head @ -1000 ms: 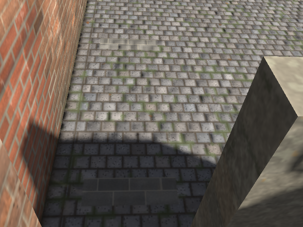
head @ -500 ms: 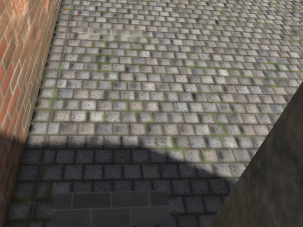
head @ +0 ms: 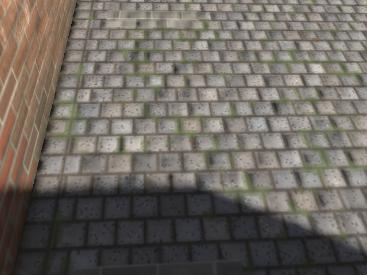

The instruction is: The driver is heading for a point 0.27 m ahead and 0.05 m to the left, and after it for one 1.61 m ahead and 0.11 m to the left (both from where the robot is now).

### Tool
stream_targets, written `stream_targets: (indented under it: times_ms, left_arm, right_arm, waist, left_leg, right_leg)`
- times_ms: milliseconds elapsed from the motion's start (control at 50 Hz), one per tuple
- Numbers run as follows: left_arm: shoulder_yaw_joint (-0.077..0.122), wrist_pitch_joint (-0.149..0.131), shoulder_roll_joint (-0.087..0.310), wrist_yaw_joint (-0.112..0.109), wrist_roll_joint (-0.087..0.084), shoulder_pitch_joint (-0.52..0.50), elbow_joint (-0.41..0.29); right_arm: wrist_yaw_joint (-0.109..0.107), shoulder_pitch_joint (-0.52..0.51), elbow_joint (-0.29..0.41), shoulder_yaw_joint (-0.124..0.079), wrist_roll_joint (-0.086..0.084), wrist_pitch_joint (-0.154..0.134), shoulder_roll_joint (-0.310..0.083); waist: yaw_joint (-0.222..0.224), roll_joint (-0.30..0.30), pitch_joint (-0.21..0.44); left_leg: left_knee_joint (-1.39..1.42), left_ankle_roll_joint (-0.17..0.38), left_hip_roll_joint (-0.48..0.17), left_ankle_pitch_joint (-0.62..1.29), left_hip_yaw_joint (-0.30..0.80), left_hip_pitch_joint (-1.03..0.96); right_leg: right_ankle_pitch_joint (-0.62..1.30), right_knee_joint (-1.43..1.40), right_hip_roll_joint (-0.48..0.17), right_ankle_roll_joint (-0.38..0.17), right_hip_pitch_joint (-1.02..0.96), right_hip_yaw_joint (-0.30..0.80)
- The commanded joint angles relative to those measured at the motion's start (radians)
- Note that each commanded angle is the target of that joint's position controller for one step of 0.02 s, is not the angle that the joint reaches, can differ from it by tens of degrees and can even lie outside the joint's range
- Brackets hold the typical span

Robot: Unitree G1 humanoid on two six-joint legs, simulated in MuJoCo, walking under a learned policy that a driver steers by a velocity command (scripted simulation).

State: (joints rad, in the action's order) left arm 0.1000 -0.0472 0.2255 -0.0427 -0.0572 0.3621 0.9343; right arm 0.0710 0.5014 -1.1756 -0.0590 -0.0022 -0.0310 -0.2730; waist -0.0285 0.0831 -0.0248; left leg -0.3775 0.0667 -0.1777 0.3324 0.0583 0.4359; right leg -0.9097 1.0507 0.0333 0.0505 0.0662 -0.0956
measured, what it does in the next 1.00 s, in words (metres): goes down: left foot 0.19 m lower, then right foot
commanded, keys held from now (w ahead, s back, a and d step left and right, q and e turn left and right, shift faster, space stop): w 0.04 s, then no key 0.96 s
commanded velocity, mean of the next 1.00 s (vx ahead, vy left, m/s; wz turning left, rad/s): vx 0.14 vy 0.00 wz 0.00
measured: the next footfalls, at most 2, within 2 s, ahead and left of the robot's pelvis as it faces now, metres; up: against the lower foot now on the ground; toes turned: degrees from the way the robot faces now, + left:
left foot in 0.02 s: +0.14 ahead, +0.15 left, -0.19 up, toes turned +1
right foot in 0.42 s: +0.36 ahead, -0.05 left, -0.20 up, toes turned +1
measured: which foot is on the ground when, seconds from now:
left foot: up 0.00-0.00, down 0.02-0.48, up 0.50-0.64, down 0.66-1.00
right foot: down 0.00-0.00, up 0.02-0.40, down 0.42-1.00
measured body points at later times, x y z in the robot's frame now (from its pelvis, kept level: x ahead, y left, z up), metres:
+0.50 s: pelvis +0.24 +0.06 -0.08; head +0.25 +0.05 +0.37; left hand +0.49 +0.26 -0.14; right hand +0.28 -0.17 -0.23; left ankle +0.11 +0.15 -0.78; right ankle +0.32 -0.05 -0.80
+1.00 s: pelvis +0.31 +0.08 -0.07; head +0.34 +0.08 +0.38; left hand +0.40 +0.33 -0.21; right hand +0.38 -0.16 -0.22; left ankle +0.24 +0.18 -0.81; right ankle +0.32 -0.05 -0.81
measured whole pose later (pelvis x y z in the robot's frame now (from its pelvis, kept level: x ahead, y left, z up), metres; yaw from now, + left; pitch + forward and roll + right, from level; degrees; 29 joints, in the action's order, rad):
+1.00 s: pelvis +0.31 +0.08 -0.07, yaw +0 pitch +0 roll +0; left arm 0.08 0.01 0.21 -0.06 -0.02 0.16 0.94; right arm 0.00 0.20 -0.95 -0.05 0.00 -0.02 -0.16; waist -0.01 0.00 -0.05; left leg -0.48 0.02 0.02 -0.36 -0.01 0.13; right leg -0.26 0.53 -0.01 0.01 0.27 0.02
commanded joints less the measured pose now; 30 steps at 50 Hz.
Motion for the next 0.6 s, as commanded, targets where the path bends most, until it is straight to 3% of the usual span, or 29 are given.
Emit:
stream_targets:
  times_ms: [20,40,60,80,100,120,140,160,180,200,220,240,260,280,340,380,400,420,440,460,480,500,520,540,580,600]
  left_arm:
    - [0.019,-0.015,0.11,0.017,-0.004,-0.168,-0.053]
    - [0.017,-0.011,0.057,0.039,0.021,-0.222,-0.089]
    - [-0.005,-0.033,-0.048,0.041,0.04,-0.052,-0.06]
    - [-0.019,-0.049,-0.057,0.04,0.028,-0.051,-0.098]
    - [-0.029,-0.043,-0.031,0.035,0.003,-0.074,-0.101]
    - [-0.048,-0.037,-0.065,0.022,-0.023,-0.122,-0.138]
    - [-0.047,-0.033,-0.06,0.009,-0.064,-0.224,-0.189]
    - [-0.049,-0.02,-0.047,0.008,-0.078,-0.282,-0.209]
    - [-0.041,0.005,-0.03,0.012,-0.041,-0.295,-0.216]
    - [-0.037,0.019,-0.034,0.015,-0.009,-0.266,-0.212]
    - [-0.038,0.018,-0.027,0.011,0.014,-0.312,-0.229]
    - [-0.041,0.015,-0.019,0.013,0.025,-0.346,-0.249]
    - [-0.05,0.018,-0.028,0.03,0.032,-0.409,-0.27]
    - [-0.053,0.019,-0.029,0.041,0.031,-0.473,-0.299]
    - [-0.053,0.016,-0.04,0.067,0.034,-0.498,-0.308]
    - [-0.046,0.01,-0.04,0.077,0.046,-0.491,-0.306]
    - [-0.048,0.007,-0.042,0.067,0.037,-0.474,-0.277]
    - [-0.033,0.006,0.006,0.062,0.051,-0.428,-0.271]
    - [-0.019,0.006,0.044,0.062,0.07,-0.395,-0.254]
    - [-0.014,0.013,0.04,0.058,0.083,-0.321,-0.219]
    - [-0.016,0.018,0.009,0.053,0.08,-0.222,-0.186]
    - [-0.026,0.019,-0.014,0.051,0.075,-0.178,-0.15]
    - [-0.038,0.017,-0.04,0.051,0.068,-0.194,-0.132]
    - [-0.042,0.012,-0.037,0.051,0.062,-0.262,-0.135]
    - [-0.039,0.023,-0.01,0.051,0.057,-0.407,-0.171]
    - [-0.032,0.039,0.016,0.047,0.053,-0.428,-0.176]
  right_arm:
    - [0.024,0.237,-0.021,-0.004,0.015,-0.089,-0.06]
    - [0.01,0.359,-0.062,0.023,0.042,-0.084,-0.002]
    - [-0.024,0.393,-0.09,0.007,0.045,-0.101,-0.063]
    - [-0.045,0.431,-0.086,0.009,0.037,-0.1,-0.041]
    - [-0.056,0.401,-0.064,0.014,0.031,-0.081,-0.037]
    - [-0.075,0.362,-0.025,0.019,0.032,-0.064,-0.053]
    - [-0.09,0.284,0.021,0.01,0.032,-0.074,-0.099]
    - [-0.084,0.161,0.075,0.018,0.036,-0.083,-0.106]
    - [-0.096,0.065,0.113,0.038,0.034,-0.076,-0.053]
    - [-0.103,0.04,0.141,0.046,0.035,-0.063,-0.037]
    - [-0.11,0.037,0.155,0.033,0.035,-0.05,-0.067]
    - [-0.117,0.029,0.181,0.032,0.012,-0.043,-0.058]
    - [-0.129,0.035,0.187,0.036,-0.005,-0.036,-0.016]
    - [-0.136,0.039,0.194,0.028,-0.022,-0.031,-0.019]
    - [-0.131,0.075,0.194,0.01,-0.021,-0.016,-0.013]
    - [-0.125,0.063,0.204,0.007,-0.03,-0.005,0.032]
    - [-0.125,0.034,0.204,0.002,-0.014,-0.006,0.038]
    - [-0.119,-0.003,0.24,-0.016,-0.012,-0.017,0.014]
    - [-0.118,0.026,0.254,-0.029,-0.002,-0.024,0.013]
    - [-0.106,0.046,0.24,-0.025,0.01,-0.038,0.042]
    - [-0.093,-0.009,0.253,-0.02,0.004,-0.045,0.05]
    - [-0.083,-0.081,0.284,-0.019,-0.006,-0.042,0.055]
    - [-0.077,-0.133,0.313,-0.027,-0.006,-0.027,0.054]
    - [-0.075,-0.129,0.316,-0.026,-0.008,-0.012,0.072]
    - [-0.077,-0.142,0.318,-0.002,-0.01,0.007,0.141]
    - [-0.075,-0.136,0.291,0.002,0.004,0.014,0.15]
  waist:
    - [-0.19,0.08,0.101]
    - [-0.191,0.348,0.055]
    - [-0.088,0.448,0.051]
    - [-0.099,0.425,0.097]
    - [-0.106,0.318,0.175]
    - [-0.064,0.187,0.214]
    - [-0.062,0.116,0.246]
    - [-0.011,-0.001,0.189]
    - [0.025,-0.111,0.1]
    - [0.033,-0.089,0.074]
    - [0.011,-0.006,0.038]
    - [-0.007,0.04,0.025]
    - [-0.021,0.064,0.028]
    - [-0.043,0.069,0.026]
    - [-0.051,0.024,0.05]
    - [-0.031,-0.016,0.026]
    - [-0.003,-0.015,0.024]
    - [0.018,-0.049,0.045]
    - [0.002,-0.124,0.105]
    - [0.014,-0.219,0.171]
    - [0.076,-0.254,0.241]
    - [0.092,-0.353,0.283]
    - [0.083,-0.366,0.241]
    - [0.04,-0.275,0.2]
    - [-0.043,-0.198,0.137]
    - [-0.064,-0.164,0.152]
  left_leg:
    - [0.115,0.023,0.052,0.238,-0.133,-0.361]
    - [-0.132,0.014,0.057,0.585,-0.105,-0.596]
    - [-0.329,0.027,0.07,0.731,-0.03,-0.793]
    - [-0.307,0.066,0.046,0.696,0.071,-0.823]
    - [-0.24,0.081,0.004,0.435,0.135,-0.818]
    - [-0.202,0.111,-0.068,0.206,0.261,-0.711]
    - [-0.084,0.225,-0.214,-0.041,0.52,-0.632]
    - [-0.089,0.273,-0.306,0.002,0.67,-0.471]
    - [-0.105,0.232,-0.261,0.08,0.524,-0.252]
    - [-0.07,0.172,-0.17,0.088,0.396,-0.16]
    - [-0.044,0.133,-0.116,0.14,0.326,-0.17]
    - [-0.024,0.101,-0.074,0.198,0.249,-0.177]
    - [-0.025,0.043,-0.032,0.294,0.176,-0.178]
    - [-0.028,0.01,-0.008,0.392,0.118,-0.219]
    - [-0.045,-0.018,0.005,0.431,0.047,-0.3]
    - [-0.073,-0.02,0.002,0.381,0.03,-0.332]
    - [-0.097,-0.03,0.032,0.364,0.008,-0.349]
    - [-0.15,-0.038,0.069,0.285,-0.013,-0.313]
    - [-0.201,-0.069,0.125,0.207,-0.018,-0.248]
    - [-0.284,-0.089,0.146,0.039,-0.007,-0.083]
    - [-0.437,-0.108,0.193,-0.178,-0.013,-0.03]
    - [-0.627,-0.141,0.231,-0.628,-0.026,0.019]
    - [-0.72,-0.152,0.22,-1.005,0.015,0.108]
    - [-0.693,-0.139,0.179,-1.039,0.047,0.072]
    - [-0.304,-0.107,0.147,-0.969,-0.01,-0.075]
    - [-0.14,-0.095,0.177,-0.723,-0.063,-0.215]
  right_leg:
    - [0.869,0.401,-0.128,-0.099,0.092,0.09]
    - [0.199,0.745,-0.007,-0.068,0.463,0.01]
    - [0.056,0.903,0.042,-0.048,0.771,0.105]
    - [0.156,0.879,0.014,-0.045,0.868,0.108]
    - [0.189,0.796,-0.031,-0.053,0.837,0.153]
    - [0.231,0.798,-0.063,-0.054,0.817,0.164]
    - [0.459,0.62,-0.093,-0.084,0.831,0.233]
    - [0.513,0.591,-0.139,-0.078,0.805,0.283]
    - [0.581,0.432,-0.166,-0.068,0.713,0.276]
    - [0.633,0.286,-0.169,-0.064,0.617,0.242]
    - [0.725,0.174,-0.159,-0.056,0.623,0.205]
    - [0.8,0.04,-0.157,-0.054,0.581,0.187]
    - [0.86,-0.065,-0.14,-0.056,0.528,0.16]
    - [0.855,-0.159,-0.117,-0.051,0.501,0.13]
    - [0.882,-0.291,-0.076,-0.076,0.412,0.068]
    - [0.857,-0.357,-0.069,-0.096,0.398,0.062]
    - [0.904,-0.437,-0.06,-0.112,0.367,0.057]
    - [1.19,-0.469,-0.071,-0.138,0.269,0.099]
    - [1.408,-0.436,-0.091,-0.191,0.14,0.158]
    - [1.559,-0.426,-0.153,-0.261,-0.076,0.228]
    - [1.651,-0.454,-0.228,-0.334,-0.186,0.291]
    - [1.714,-0.527,-0.321,-0.398,-0.207,0.405]
    - [1.742,-0.578,-0.352,-0.412,-0.171,0.469]
    - [1.629,-0.592,-0.333,-0.368,-0.046,0.426]
    - [1.331,-0.636,-0.225,-0.251,0.138,0.299]
    - [1.172,-0.631,-0.182,-0.223,0.2,0.249]
Over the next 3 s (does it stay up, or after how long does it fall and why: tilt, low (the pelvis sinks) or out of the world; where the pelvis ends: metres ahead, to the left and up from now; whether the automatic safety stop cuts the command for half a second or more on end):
stays up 0.29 0.04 -0.07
